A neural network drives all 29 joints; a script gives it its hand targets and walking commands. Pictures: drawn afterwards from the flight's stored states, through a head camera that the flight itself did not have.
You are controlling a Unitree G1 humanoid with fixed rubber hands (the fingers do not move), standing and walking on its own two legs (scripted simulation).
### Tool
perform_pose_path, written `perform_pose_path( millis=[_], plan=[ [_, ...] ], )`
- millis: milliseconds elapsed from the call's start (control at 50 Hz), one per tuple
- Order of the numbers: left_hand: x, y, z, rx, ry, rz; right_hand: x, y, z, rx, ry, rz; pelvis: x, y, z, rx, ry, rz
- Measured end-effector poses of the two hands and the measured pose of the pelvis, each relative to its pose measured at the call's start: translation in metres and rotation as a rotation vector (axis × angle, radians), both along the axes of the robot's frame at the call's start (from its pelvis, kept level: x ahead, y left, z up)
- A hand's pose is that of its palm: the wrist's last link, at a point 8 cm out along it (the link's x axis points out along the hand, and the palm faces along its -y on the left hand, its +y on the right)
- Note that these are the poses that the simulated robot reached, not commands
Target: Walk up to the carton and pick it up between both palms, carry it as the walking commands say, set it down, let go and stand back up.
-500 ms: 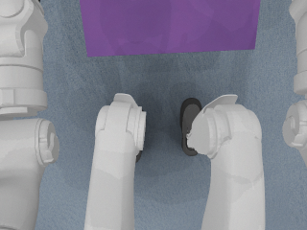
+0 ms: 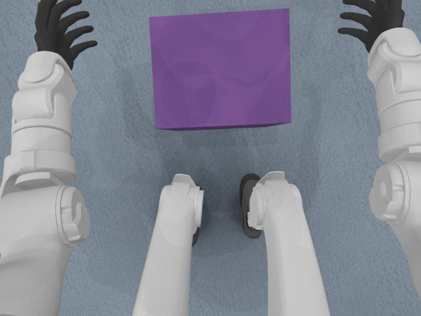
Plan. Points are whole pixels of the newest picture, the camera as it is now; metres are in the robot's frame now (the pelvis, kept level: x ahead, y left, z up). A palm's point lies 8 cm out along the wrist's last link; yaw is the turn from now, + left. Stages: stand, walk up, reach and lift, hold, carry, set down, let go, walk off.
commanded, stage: set down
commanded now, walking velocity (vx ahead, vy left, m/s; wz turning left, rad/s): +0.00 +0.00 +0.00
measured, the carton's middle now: (220, 83) +0.51 +0.00 -0.38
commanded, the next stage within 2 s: let go in 0.52 s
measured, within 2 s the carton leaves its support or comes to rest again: neither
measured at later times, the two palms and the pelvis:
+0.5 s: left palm out of the picture +0.52 +0.25 +0.04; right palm out of the picture +0.53 -0.23 +0.02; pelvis +0.05 +0.01 +0.13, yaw -2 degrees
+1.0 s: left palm out of the picture +0.40 +0.24 +0.12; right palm out of the picture +0.39 -0.25 +0.11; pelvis +0.09 +0.01 +0.21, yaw -3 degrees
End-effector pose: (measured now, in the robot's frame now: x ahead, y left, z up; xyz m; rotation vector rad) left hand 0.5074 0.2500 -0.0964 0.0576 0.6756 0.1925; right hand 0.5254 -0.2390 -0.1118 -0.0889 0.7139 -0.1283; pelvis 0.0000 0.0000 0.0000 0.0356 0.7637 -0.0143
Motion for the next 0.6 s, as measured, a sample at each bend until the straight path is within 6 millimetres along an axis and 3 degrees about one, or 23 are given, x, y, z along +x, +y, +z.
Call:
perform_pose_path(
  millis=[80,200,280,440,540,600],
  plan=[
    [-0.003,0.0,0.019,-0.018,0.015,-0.007,-0.001,-0.004,0.026,-0.019,-0.012,0.02,0.003,0.0,0.025,0.002,0.006,-0.004],
    [0.006,-0.008,0.064,-0.034,-0.029,-0.037,0.003,-0.001,0.074,-0.017,-0.029,0.042,0.012,0.001,0.06,-0.001,0.015,-0.01],
    [0.002,0.002,0.088,-0.005,0.009,-0.016,0.008,0.001,0.103,0.008,-0.04,0.032,0.021,0.004,0.083,-0.005,0.011,-0.017],
    [0.006,0.005,0.128,-0.031,0.0,-0.014,-0.003,0.006,0.123,0.014,0.044,0.036,0.041,0.007,0.122,-0.012,0.0,-0.008],
    [0.014,-0.005,0.138,-0.016,0.003,-0.033,0.009,0.006,0.143,0.009,-0.023,0.032,0.05,0.01,0.137,-0.023,0.002,-0.007],
    [0.009,-0.004,0.134,0.014,0.045,-0.038,0.009,-0.002,0.148,-0.025,-0.014,0.019,0.055,0.011,0.145,-0.016,0.015,-0.014]
  ],
)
